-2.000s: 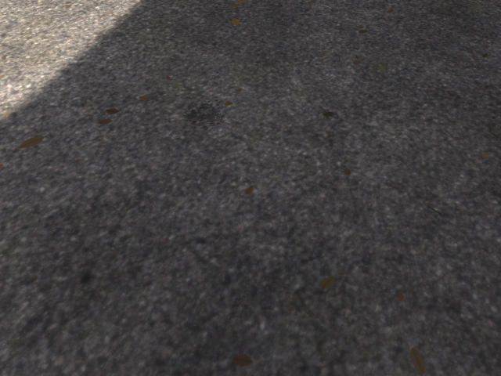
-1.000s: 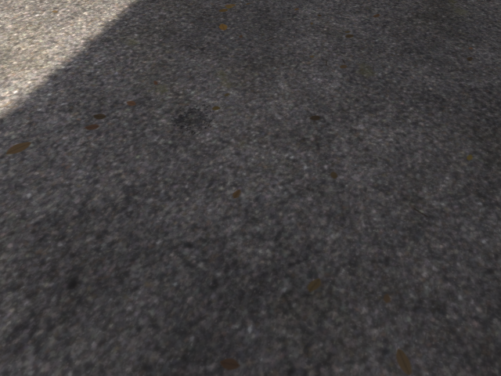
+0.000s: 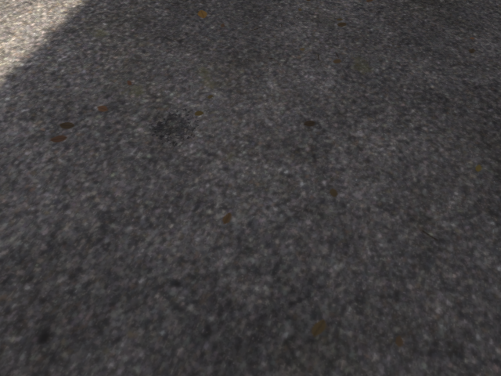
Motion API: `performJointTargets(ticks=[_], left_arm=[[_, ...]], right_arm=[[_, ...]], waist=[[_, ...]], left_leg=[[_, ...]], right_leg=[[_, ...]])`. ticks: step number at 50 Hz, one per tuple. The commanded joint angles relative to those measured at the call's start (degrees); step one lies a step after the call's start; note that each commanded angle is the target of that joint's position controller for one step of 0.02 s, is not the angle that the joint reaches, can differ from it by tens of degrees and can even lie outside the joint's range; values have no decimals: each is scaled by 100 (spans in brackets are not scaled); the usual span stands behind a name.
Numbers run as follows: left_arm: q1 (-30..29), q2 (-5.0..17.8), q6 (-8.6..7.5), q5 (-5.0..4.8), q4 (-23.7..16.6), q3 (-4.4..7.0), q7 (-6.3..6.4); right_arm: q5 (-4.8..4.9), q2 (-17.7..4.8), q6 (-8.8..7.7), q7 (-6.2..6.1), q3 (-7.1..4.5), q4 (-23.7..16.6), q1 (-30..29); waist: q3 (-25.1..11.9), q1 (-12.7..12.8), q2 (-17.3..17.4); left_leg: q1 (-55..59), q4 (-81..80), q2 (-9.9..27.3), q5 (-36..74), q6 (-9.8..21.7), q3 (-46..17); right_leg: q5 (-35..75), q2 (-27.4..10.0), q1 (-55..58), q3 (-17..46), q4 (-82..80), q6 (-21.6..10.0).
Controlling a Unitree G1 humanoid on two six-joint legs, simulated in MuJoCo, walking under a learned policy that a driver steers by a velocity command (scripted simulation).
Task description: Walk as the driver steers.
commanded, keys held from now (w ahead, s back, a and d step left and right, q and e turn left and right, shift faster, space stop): w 0.32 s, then w+e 0.68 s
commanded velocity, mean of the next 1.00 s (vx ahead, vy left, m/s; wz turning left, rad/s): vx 0.49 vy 0.00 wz -0.27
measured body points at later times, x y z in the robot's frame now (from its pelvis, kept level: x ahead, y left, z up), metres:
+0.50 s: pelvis +0.29 -0.02 +0.01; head +0.32 -0.02 +0.46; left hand +0.19 +0.20 -0.13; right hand +0.45 -0.23 -0.12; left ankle +0.46 +0.13 -0.68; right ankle +0.19 -0.07 -0.73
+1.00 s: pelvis +0.56 -0.01 +0.01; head +0.58 -0.02 +0.46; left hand +0.79 +0.17 -0.11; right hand +0.45 -0.24 -0.13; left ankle +0.52 +0.09 -0.73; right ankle +0.64 -0.18 -0.67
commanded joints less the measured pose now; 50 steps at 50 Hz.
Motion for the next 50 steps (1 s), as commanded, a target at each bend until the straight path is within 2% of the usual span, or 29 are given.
performJointTargets(ticks=[1,2,3,4,5,6,7,8,9,11,13,16,18,21,25,27,29,30,31,32,33,34,35,36,37,39,42,47,50], left_arm=[[-81,340,-70,-32,-343,54,71],[394,466,-101,-32,-212,116,112],[1175,594,-144,-41,42,198,153],[2007,720,-186,5,310,282,199],[2815,1181,-207,153,451,414,242],[2707,1475,-178,210,385,467,181],[2121,1224,-136,-27,341,440,130],[1502,842,-163,-82,221,325,115],[1283,545,-228,-51,222,246,95],[1441,224,-333,-29,398,125,153],[1791,300,-424,-29,541,107,188],[2143,522,-450,-39,611,116,195],[2411,480,-428,-61,636,75,188],[2763,493,-405,-61,669,48,201],[3101,585,-369,-22,704,58,252],[3093,665,-344,18,676,89,282],[2828,789,-331,42,586,142,305],[2696,866,-337,33,539,173,291],[2551,867,-342,-13,486,183,256],[2473,642,-362,-96,279,131,225],[3151,-51,-313,-356,99,13,240],[2948,620,-246,-180,154,165,280],[2517,666,-212,-109,72,218,256],[2242,532,-201,-74,5,210,211],[2114,471,-150,-3,-27,233,163],[2169,319,12,79,-70,244,67],[1716,259,143,97,-307,238,-30],[582,307,152,78,-782,170,-165],[-37,296,134,85,-1028,107,-232]], right_arm=[[3,-911,-88,-48,-141,-104,141],[-4,-986,-88,-62,-167,-112,61],[-11,-1057,-66,-64,-193,-128,-30],[22,-1094,-43,-46,-210,-154,-140],[42,-833,-31,-2,-153,-287,-31],[188,-194,18,78,-91,-321,702],[59,-770,55,77,-221,-412,88],[9,-871,39,107,-264,-652,-566],[-12,-800,22,119,-273,-700,-806],[-118,-566,148,163,-264,-645,-638],[-132,-443,255,205,-264,-682,-667],[-136,-559,352,250,-288,-975,-1427],[-111,-626,351,265,-291,-1226,-2094],[-48,-571,333,279,-249,-1483,-2810],[-6,-628,297,259,-223,-1747,-3466],[14,-721,244,245,-232,-1902,-3659],[39,-874,165,213,-280,-1889,-3286],[38,-998,117,171,-339,-1746,-2739],[-3,-1164,48,112,-423,-1491,-1827],[-168,-1584,-9,26,-547,-1392,-898],[-290,-2136,33,44,-682,-1458,-712],[-158,-1672,142,76,-617,-1536,-1083],[-115,-1243,140,84,-492,-1604,-1597],[-103,-1007,103,100,-432,-1598,-1836],[-95,-904,67,79,-402,-1543,-1843],[-37,-776,-10,47,-362,-1383,-1652],[25,-889,-129,60,-394,-1279,-1378],[-17,-971,-142,77,-396,-1206,-1104],[-11,-1171,-128,46,-434,-1173,-899]], waist=[[352,373,761],[81,598,766],[-324,914,744],[-705,1289,638],[-1297,1447,51],[-1752,892,-1032],[-1233,829,-231],[-350,641,-84],[8,491,215],[91,159,136],[109,72,27],[304,138,-80],[410,300,-92],[404,504,-172],[313,721,-293],[304,720,-345],[162,443,-401],[-103,214,-418],[-599,-195,-223],[-1365,-515,178],[-2234,-190,1506],[-2025,-101,830],[-1074,83,443],[-586,156,250],[-329,243,390],[-199,433,605],[-97,484,576],[181,351,529],[267,194,553]], left_leg=[[-631,485,1461,5838,396,-350],[-478,1063,1477,6436,358,-296],[-428,1955,1457,6578,329,-259],[-895,3084,1309,5844,284,-152],[-1936,4829,973,3629,261,36],[-3882,6989,-135,-1127,89,-65],[-4407,7190,214,-577,218,-602],[-4555,6871,501,43,244,-544],[-4300,6536,674,352,242,-532],[-3675,6027,863,459,120,-516],[-3645,5713,886,487,10,-382],[-4270,5116,1009,992,-135,-168],[-4554,4479,1019,1422,-254,-34],[-4487,3456,831,1862,-390,119],[-4511,2730,614,1913,-389,146],[-4472,2489,561,1659,-317,83],[-3745,2112,416,1241,-178,45],[-2977,1912,253,1084,-88,94],[-1743,1549,284,1390,49,76],[-239,1497,1386,816,297,-1001],[1334,1163,3101,660,1014,-3509],[800,750,2948,65,1016,-4027],[-92,605,2715,-40,828,-3053],[-799,390,2449,396,678,-2310],[-1224,254,2221,756,526,-1753],[-1652,101,1996,1326,374,-1048],[-1629,-68,1976,1915,402,-448],[-1520,-145,1777,2454,366,449],[-1294,-136,1860,2710,323,789]], right_leg=[[38,404,959,-276,-501,-283],[-102,529,1431,-247,-552,-394],[-133,615,2151,-177,-750,-511],[0,440,3227,-3,-1139,-627],[-1070,-840,4413,1435,-1262,-879],[-1359,-2349,5466,4515,-2038,-1823],[-2496,-2035,4783,4624,-2626,-1695],[-2445,-1871,3846,3687,-2827,-1457],[-1640,-1626,3154,3088,-3002,-1280],[-499,-1190,2451,2131,-3098,-973],[271,-1055,2367,1710,-3126,-931],[639,-921,2501,1317,-3292,-861],[1101,-804,2652,1266,-3301,-804],[1767,-687,2930,1209,-3139,-684],[2329,-775,3669,1413,-2764,-760],[2593,-897,3981,1590,-2517,-829],[3239,-910,3955,1617,-2065,-704],[3754,-821,3846,1578,-1523,-606],[3586,-576,3475,1389,-507,-488],[1994,-262,2430,1222,977,-400],[-2074,648,473,658,2927,-164],[-2224,347,14,1008,3506,-258],[-1688,76,-104,1031,3480,-247],[-1348,-118,-2,1006,3245,-220],[-1212,-244,123,991,3059,-191],[-1080,-331,357,909,2892,-114],[-658,-423,-67,807,2763,-47],[370,-429,-391,538,1404,56],[605,-346,-69,180,412,-27]])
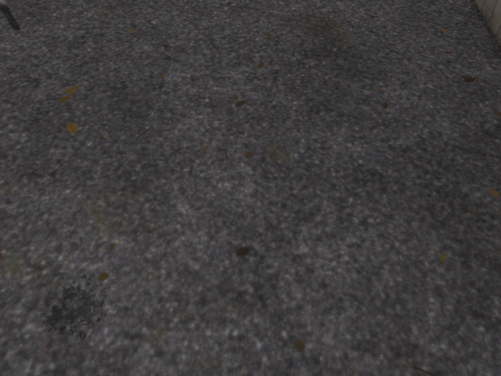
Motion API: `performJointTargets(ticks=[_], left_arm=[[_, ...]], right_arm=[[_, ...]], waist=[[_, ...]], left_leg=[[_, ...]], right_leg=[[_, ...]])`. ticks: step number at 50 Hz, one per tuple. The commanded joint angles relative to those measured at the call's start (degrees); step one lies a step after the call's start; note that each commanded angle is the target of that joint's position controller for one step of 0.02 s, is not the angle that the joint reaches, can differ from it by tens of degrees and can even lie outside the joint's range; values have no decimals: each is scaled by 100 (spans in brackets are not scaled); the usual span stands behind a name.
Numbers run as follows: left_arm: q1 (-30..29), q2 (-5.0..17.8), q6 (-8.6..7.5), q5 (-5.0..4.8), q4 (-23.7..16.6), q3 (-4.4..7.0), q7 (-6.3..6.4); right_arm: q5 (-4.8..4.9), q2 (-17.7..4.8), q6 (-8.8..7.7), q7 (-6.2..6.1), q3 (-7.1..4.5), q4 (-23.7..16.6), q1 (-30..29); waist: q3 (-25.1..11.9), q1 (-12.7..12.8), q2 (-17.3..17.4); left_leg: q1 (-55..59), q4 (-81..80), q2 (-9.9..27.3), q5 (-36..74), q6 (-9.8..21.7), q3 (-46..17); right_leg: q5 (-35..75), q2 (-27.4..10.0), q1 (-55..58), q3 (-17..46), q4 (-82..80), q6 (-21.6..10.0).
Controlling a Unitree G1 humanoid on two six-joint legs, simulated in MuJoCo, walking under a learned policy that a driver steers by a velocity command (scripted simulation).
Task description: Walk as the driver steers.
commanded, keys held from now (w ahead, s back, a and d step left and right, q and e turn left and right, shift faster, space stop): w+e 0.54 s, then no key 0.46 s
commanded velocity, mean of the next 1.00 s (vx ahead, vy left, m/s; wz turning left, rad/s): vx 0.37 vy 0.00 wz -0.44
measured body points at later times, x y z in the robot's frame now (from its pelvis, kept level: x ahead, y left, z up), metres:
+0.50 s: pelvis +0.26 -0.07 +0.00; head +0.29 -0.10 +0.45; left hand +0.34 +0.19 -0.12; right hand +0.36 -0.36 -0.12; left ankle +0.44 +0.07 -0.67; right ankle +0.20 -0.10 -0.74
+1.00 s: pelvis +0.45 -0.09 +0.00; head +0.49 -0.09 +0.44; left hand +0.64 +0.10 -0.15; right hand +0.42 -0.35 -0.13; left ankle +0.56 -0.05 -0.74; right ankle +0.39 -0.22 -0.71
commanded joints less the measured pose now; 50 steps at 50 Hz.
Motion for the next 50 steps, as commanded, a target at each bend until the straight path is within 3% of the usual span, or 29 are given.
performJointTargets(ticks=[1,3,5,7,8,9,10,11,12,13,15,16,18,20,27,30,32,34,35,36,37,38,39,40,41,43,46,50], left_arm=[[-586,41,-52,9,-520,-77,-83],[-762,112,-58,38,-625,-63,-94],[-657,194,-56,65,-645,-22,-64],[97,358,-85,71,-471,75,-2],[921,488,-144,99,-217,164,60],[1740,964,-185,167,-14,329,151],[1528,1628,-166,96,-135,461,208],[1785,1537,-80,-27,-184,445,245],[1479,1344,-69,-57,-108,385,289],[1213,1055,-104,-103,-117,311,298],[831,757,-201,-183,-194,214,329],[852,715,-263,-204,-200,185,322],[1072,836,-354,-229,-144,199,308],[1357,932,-372,-213,-99,215,306],[2207,977,-350,-192,6,198,348],[2403,894,-310,-154,82,149,419],[2389,870,-299,-119,104,120,458],[2092,1012,-351,-106,35,137,486],[1869,1104,-393,-161,2,151,471],[1788,930,-444,-242,-150,103,446],[2681,340,-403,-448,-175,17,492],[3065,781,-329,-343,-18,76,558],[2710,883,-253,-212,116,102,551],[2257,805,-213,-121,52,63,509],[2001,693,-150,-96,22,37,456],[2083,505,47,-25,106,-5,353],[2076,341,171,-69,191,-81,347],[1461,375,290,-39,195,-168,383]], right_arm=[[4,-776,-73,-41,-129,-318,-33],[0,-847,-1,-75,-150,-256,144],[-13,-967,85,-108,-178,-228,181],[-16,-1157,207,-117,-227,-230,169],[12,-1195,267,-98,-231,-284,106],[6,-1047,283,-75,-188,-464,99],[47,-416,241,60,-76,-929,207],[10,-912,174,86,-166,-1102,-611],[91,-818,107,110,-134,-1230,-928],[79,-774,57,90,-106,-1146,-809],[-116,-743,216,75,-108,-1063,-567],[-158,-722,320,93,-110,-1066,-524],[-174,-644,452,137,-94,-1153,-663],[-169,-642,502,151,-81,-1327,-1119],[-120,-700,482,198,-10,-1854,-2516],[-71,-599,393,205,81,-1985,-2819],[-44,-615,312,180,105,-1963,-2642],[-61,-902,242,93,13,-1670,-1735],[-70,-992,161,35,-23,-1483,-1062],[-148,-1236,62,-26,-68,-1347,-353],[-202,-1673,78,-11,-143,-1401,-126],[46,-1471,181,63,-144,-1417,-58],[121,-1057,214,72,-55,-1494,-564],[113,-649,222,64,74,-1526,-1009],[83,-457,218,41,161,-1475,-1157],[69,-535,225,17,191,-1314,-1186],[-19,-705,206,35,186,-1192,-1284],[-17,-882,390,46,131,-1049,-1074]], waist=[[326,49,659],[351,2,661],[217,90,756],[-262,408,840],[-742,771,658],[-1342,1087,119],[-1639,599,-1185],[-1614,936,-177],[-849,740,-18],[-456,484,269],[-344,100,263],[-391,39,224],[-342,17,208],[-182,151,125],[12,641,-93],[100,744,-146],[-10,669,-280],[-337,269,-413],[-570,-135,-307],[-1132,-382,40],[-2072,7,1551],[-2753,70,1217],[-2073,170,605],[-1350,222,381],[-956,277,417],[-715,453,721],[-805,604,914],[-659,330,1147]], left_leg=[[-198,-618,1571,2343,558,-383],[237,-407,1671,2790,529,-235],[577,181,1701,4250,462,-23],[731,1539,1696,5492,422,106],[320,2768,1618,5040,305,210],[-934,4460,1458,3142,114,211],[-3548,6407,260,-1783,-248,-223],[-4182,6695,226,-1489,-226,-1406],[-4441,6461,499,-771,-158,-1485],[-4103,5905,685,-382,-139,-1502],[-3377,5360,829,-271,-243,-1577],[-3205,5218,820,-294,-304,-1577],[-3281,4897,773,-132,-411,-1496],[-3602,4497,745,282,-487,-1444],[-4272,3040,452,1303,-485,-1488],[-3870,2317,158,1417,-330,-1251],[-3087,1830,-55,1444,-137,-1205],[-1929,1487,-291,1317,106,-1247],[-1177,913,-182,1982,222,-1286],[195,1067,647,3696,401,-1876],[1813,1811,2654,7639,1371,-3722],[1825,1581,2849,7797,1821,-4587],[1034,1229,2484,6656,1702,-4021],[335,949,2072,5746,1438,-3407],[-164,687,1769,5283,1214,-2988],[-1097,340,1366,4799,979,-2355],[-1533,188,1181,4188,954,-1967],[-1768,-146,1106,958,903,-2195]], right_leg=[[167,70,261,-349,-791,-87],[-193,168,316,-494,-1095,-221],[-735,451,677,-693,-1303,-410],[-1251,891,1542,-826,-1518,-651],[-1046,1077,2634,-754,-1968,-808],[-1632,255,4085,481,-2245,-1088],[-1610,-1334,5620,3579,-2765,-1892],[-1378,-1399,5526,4163,-3325,-1838],[-753,-1280,4934,3224,-3361,-1690],[100,-1024,4197,2659,-3421,-1482],[993,-530,3373,1929,-3540,-1264],[1231,-424,3218,1811,-3576,-1256],[1399,-259,3073,1656,-3667,-1246],[1245,-166,3061,1667,-3777,-1154],[1514,-113,3872,1962,-3606,-908],[3085,-13,4017,1675,-3131,-705],[3645,44,3931,1621,-2825,-460],[4418,72,3884,1722,-2117,-214],[4289,234,3814,1618,-1311,-120],[2664,520,3052,1547,-144,-32],[-2874,1474,1719,943,2008,187],[-3313,1512,1372,1117,2772,182],[-2776,1267,1269,1242,2828,253],[-2564,1070,1135,1140,2448,305],[-2438,909,1193,1127,2061,348],[-2157,868,1933,894,1452,428],[-2089,852,2413,616,461,470],[-1922,664,2641,311,-760,410]])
